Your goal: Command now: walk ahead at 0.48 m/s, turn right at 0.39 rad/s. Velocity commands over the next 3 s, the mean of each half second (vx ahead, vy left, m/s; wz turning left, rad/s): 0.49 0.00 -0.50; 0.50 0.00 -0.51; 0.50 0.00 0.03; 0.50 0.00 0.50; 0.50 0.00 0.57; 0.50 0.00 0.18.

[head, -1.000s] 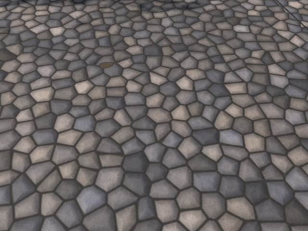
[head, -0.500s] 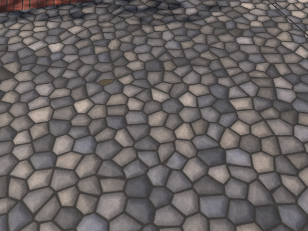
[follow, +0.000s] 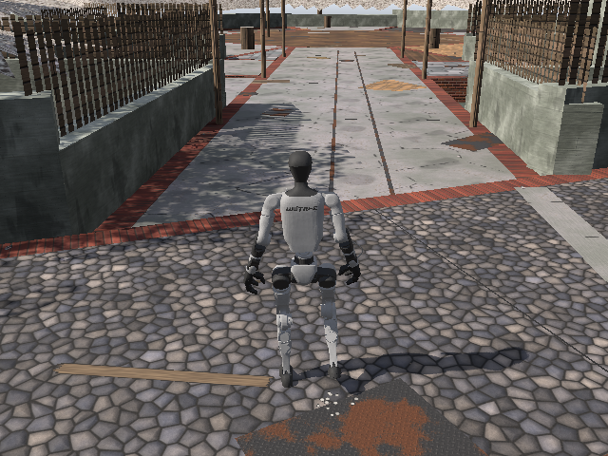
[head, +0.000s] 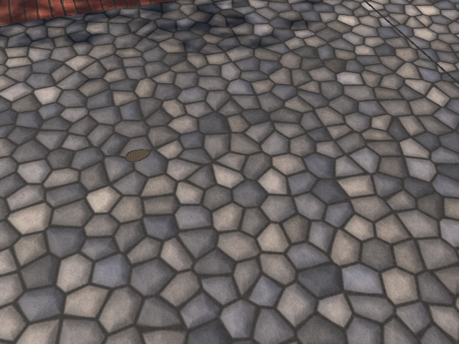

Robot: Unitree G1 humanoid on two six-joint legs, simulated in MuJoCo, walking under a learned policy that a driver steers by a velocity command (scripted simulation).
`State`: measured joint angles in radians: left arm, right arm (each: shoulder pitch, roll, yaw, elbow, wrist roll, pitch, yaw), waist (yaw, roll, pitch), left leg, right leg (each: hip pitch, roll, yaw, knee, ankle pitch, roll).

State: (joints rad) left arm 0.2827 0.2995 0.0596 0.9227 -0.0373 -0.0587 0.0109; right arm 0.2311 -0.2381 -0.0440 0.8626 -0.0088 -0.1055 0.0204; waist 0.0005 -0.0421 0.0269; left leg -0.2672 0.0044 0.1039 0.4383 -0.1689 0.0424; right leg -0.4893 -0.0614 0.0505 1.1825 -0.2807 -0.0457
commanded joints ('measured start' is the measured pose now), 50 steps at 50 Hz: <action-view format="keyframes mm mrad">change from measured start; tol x32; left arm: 1 46 36 21 -42 2 20 0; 16 -326 -12 1 -233 12 14 -75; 22 158 257 120 -150 3 35 -34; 50 19 126 27 -229 6 -10 5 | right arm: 1 -25 -109 -28 -36 -8 -29 -11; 40 -311 -129 -27 -228 17 -23 -4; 50 53 -157 -48 -129 12 -17 7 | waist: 1 18 139 -11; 16 -81 73 114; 23 69 -172 -384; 50 -76 108 -111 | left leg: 1 84 254 -212 -328 -42 106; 15 370 302 93 -301 206 108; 20 371 282 163 131 921 56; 21 228 240 178 373 818 14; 23 -430 -49 -70 983 -436 -76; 24 -546 4 -199 1009 -372 -50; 38 -253 20 -141 124 300 -106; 44 -156 13 -151 26 151 -24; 47 620 356 -710 -23 -51 254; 50 373 316 -654 -172 -282 182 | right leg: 1 -127 -73 71 -12 98 -2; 15 -303 -48 -75 -514 273 -8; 20 112 114 -204 -560 75 -107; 23 907 -279 791 -842 -114 -421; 31 302 -88 247 -982 364 -260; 43 408 -106 317 -808 246 -148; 50 -277 52 109 127 -135 5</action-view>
